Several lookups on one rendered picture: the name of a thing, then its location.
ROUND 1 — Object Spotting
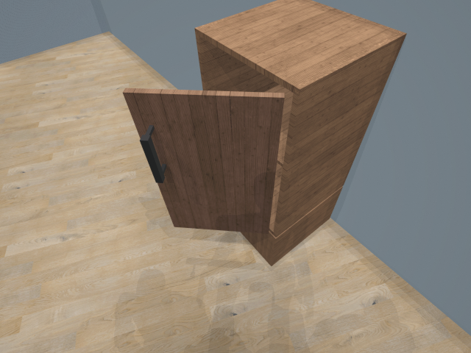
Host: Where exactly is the handle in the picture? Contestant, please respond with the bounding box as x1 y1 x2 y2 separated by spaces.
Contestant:
140 125 166 183

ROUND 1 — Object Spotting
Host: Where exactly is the cupboard door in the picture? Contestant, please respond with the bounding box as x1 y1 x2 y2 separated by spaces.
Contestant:
123 88 285 234

